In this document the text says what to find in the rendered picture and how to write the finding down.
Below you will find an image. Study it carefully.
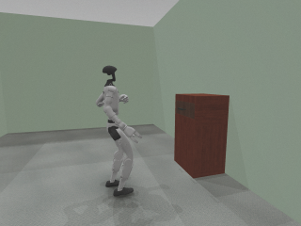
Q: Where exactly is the robot right upper arm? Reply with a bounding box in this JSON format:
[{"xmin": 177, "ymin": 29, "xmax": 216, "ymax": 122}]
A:
[{"xmin": 103, "ymin": 86, "xmax": 117, "ymax": 113}]

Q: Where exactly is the cabinet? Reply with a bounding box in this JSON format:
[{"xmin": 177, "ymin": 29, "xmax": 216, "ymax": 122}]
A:
[{"xmin": 174, "ymin": 93, "xmax": 230, "ymax": 179}]

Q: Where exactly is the robot left thigh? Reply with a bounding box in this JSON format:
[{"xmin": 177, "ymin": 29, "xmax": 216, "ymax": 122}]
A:
[{"xmin": 114, "ymin": 139, "xmax": 124, "ymax": 160}]

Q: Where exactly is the robot left hand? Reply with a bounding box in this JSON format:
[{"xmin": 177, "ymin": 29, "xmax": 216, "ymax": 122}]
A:
[{"xmin": 119, "ymin": 94, "xmax": 129, "ymax": 104}]

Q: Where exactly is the robot right forearm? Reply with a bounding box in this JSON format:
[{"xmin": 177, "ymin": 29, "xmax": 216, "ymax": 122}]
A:
[{"xmin": 104, "ymin": 106, "xmax": 128, "ymax": 131}]

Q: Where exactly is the drawer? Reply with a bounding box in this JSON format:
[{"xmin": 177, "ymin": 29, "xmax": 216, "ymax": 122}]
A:
[{"xmin": 176, "ymin": 100, "xmax": 195, "ymax": 119}]

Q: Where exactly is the robot right hand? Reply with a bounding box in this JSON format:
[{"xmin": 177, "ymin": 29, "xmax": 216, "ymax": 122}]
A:
[{"xmin": 124, "ymin": 126, "xmax": 142, "ymax": 144}]

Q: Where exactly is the robot left upper arm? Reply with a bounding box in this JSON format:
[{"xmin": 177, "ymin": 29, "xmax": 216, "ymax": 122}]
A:
[{"xmin": 95, "ymin": 93, "xmax": 104, "ymax": 107}]

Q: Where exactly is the robot left foot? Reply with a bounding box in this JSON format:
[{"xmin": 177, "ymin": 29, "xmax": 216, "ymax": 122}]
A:
[{"xmin": 105, "ymin": 179, "xmax": 119, "ymax": 187}]

